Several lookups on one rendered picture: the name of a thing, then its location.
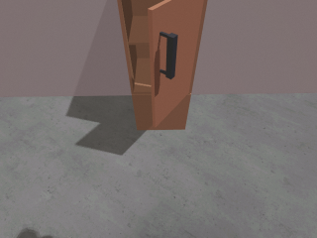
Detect cupboard door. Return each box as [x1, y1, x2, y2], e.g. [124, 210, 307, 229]
[148, 0, 204, 127]

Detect handle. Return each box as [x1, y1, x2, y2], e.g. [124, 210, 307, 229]
[159, 32, 178, 79]

